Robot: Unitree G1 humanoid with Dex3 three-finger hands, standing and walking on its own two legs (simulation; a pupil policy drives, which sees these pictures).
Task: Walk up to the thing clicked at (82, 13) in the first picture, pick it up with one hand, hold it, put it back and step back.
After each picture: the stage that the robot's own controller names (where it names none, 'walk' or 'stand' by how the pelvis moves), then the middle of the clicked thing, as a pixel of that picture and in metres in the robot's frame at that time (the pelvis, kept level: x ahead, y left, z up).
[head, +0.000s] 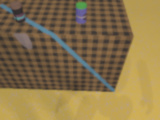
stand; (81, 13) +0.92 +0.05 -0.06
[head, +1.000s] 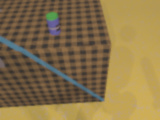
walk; (53, 23) +0.80 +0.24 -0.04
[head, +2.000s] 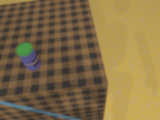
stand; (29, 57) +0.49 +0.28 -0.04
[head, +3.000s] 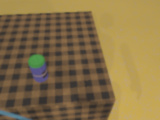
stand; (38, 68) +0.47 +0.22 -0.06
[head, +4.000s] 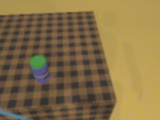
stand; (40, 69) +0.47 +0.21 -0.06
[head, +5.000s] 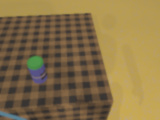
stand; (37, 70) +0.47 +0.23 -0.07
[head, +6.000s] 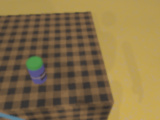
stand; (37, 70) +0.46 +0.23 -0.06
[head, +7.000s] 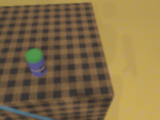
rise first; (36, 63) +0.47 +0.23 -0.06
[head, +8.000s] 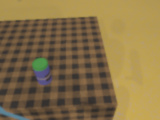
go down; (42, 71) +0.46 +0.23 -0.06
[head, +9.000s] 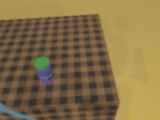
go down; (44, 70) +0.47 +0.23 -0.06
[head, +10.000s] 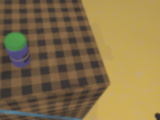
go down; (18, 50) +0.46 +0.21 -0.01
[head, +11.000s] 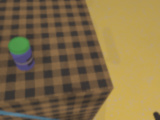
approach; (22, 54) +0.46 +0.22 +0.00
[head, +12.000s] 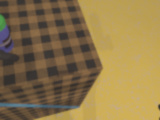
close in; out of the picture +0.49 +0.23 +0.04
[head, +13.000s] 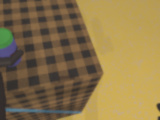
lift; (6, 48) +0.45 +0.22 +0.03
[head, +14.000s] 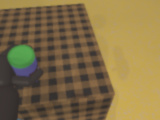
lift; (25, 66) +0.35 +0.18 +0.12
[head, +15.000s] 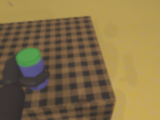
hold; (33, 69) +0.33 +0.17 +0.14
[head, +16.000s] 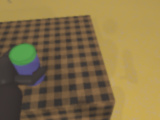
hold; (28, 66) +0.33 +0.18 +0.15
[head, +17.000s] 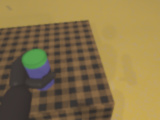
hold; (39, 70) +0.33 +0.15 +0.14
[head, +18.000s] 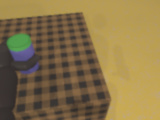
crouch; (24, 54) +0.39 +0.20 +0.13
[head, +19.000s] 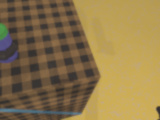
lower; (1, 44) +0.46 +0.23 +0.04
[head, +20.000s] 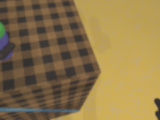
lower; out of the picture +0.47 +0.23 +0.04
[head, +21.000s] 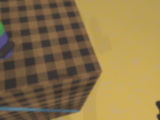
lower; out of the picture +0.47 +0.23 +0.05
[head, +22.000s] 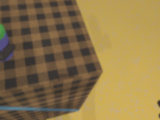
lower; out of the picture +0.47 +0.23 +0.03
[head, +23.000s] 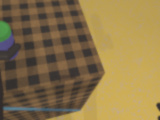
loosen; (3, 42) +0.47 +0.22 +0.03
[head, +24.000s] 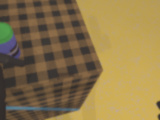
withdraw; (5, 43) +0.46 +0.21 +0.04
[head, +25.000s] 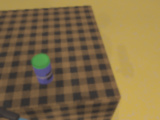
sink last; (43, 69) +0.44 +0.19 -0.02
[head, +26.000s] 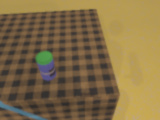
stand; (46, 66) +0.46 +0.20 -0.02
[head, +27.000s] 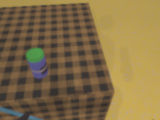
stand; (37, 63) +0.46 +0.21 +0.00
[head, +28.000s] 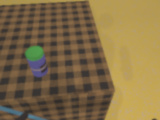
stand; (37, 62) +0.46 +0.21 +0.00
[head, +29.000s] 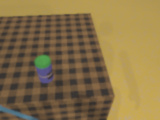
stand; (44, 69) +0.47 +0.20 -0.05
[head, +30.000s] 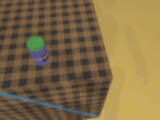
walk; (38, 51) +0.49 +0.22 -0.04
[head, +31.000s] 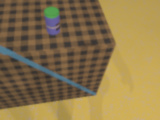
walk; (52, 21) +0.67 +0.16 -0.04
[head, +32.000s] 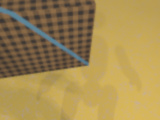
walk; out of the picture +0.96 +0.30 -0.03
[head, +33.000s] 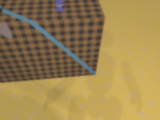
stand; (59, 1) +1.03 +0.22 -0.05
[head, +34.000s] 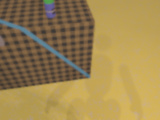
stand; (49, 7) +1.03 +0.26 -0.06
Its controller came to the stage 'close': yes
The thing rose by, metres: 0.22
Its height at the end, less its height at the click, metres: +0.00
